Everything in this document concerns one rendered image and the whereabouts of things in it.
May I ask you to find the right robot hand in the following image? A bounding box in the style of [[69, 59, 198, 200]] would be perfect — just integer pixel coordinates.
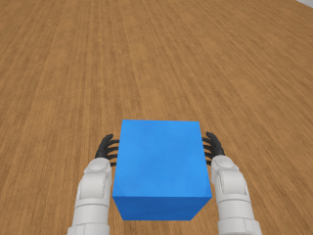
[[201, 131, 225, 166]]

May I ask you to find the robot left forearm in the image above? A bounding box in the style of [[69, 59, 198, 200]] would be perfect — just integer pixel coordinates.
[[67, 158, 112, 235]]

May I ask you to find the robot right forearm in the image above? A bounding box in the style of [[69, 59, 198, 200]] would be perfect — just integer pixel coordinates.
[[210, 155, 262, 235]]

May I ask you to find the left robot hand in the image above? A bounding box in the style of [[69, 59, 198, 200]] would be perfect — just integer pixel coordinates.
[[94, 133, 120, 166]]

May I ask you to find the carton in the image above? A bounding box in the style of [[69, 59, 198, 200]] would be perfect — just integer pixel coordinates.
[[112, 119, 212, 221]]

